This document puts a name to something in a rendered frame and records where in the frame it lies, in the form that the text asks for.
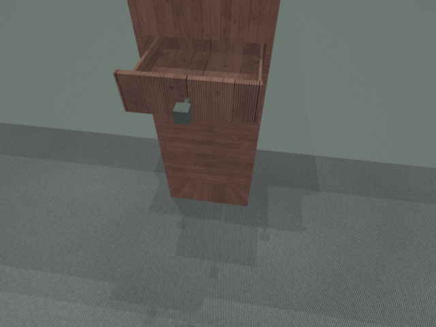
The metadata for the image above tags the drawer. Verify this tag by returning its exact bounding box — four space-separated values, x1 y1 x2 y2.
113 36 264 124

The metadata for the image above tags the cabinet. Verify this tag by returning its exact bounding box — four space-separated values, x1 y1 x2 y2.
127 0 280 206

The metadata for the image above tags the handle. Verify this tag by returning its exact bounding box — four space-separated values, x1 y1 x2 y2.
172 97 192 125

